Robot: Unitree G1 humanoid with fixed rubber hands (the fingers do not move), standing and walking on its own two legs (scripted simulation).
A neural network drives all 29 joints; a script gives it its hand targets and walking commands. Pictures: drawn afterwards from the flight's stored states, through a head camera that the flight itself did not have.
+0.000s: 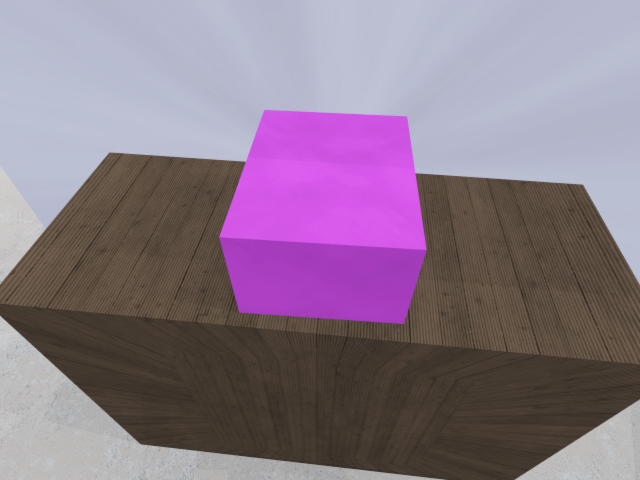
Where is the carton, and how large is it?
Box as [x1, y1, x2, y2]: [219, 110, 426, 323]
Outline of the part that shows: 264,110 219,236 239,312 403,323 426,249 406,116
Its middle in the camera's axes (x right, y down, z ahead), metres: +0.01 -0.05 +0.64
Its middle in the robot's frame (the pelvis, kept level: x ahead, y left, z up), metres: +0.53 +0.03 +0.05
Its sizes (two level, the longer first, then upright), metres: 0.311 0.250 0.167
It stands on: a pedestal, 0.73 m high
